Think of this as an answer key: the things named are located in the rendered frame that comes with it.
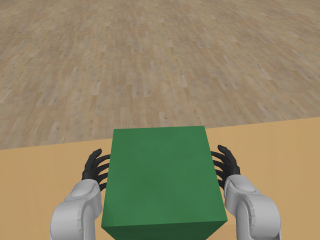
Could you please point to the robot right hand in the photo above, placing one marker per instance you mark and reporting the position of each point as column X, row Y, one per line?
column 229, row 166

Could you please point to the carton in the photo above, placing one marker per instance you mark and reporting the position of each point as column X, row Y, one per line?
column 162, row 185

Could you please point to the robot right forearm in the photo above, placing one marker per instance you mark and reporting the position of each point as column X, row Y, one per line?
column 257, row 216

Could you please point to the robot left forearm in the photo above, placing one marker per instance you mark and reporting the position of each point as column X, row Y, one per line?
column 74, row 219

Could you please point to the robot left hand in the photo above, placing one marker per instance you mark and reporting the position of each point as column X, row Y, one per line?
column 92, row 170

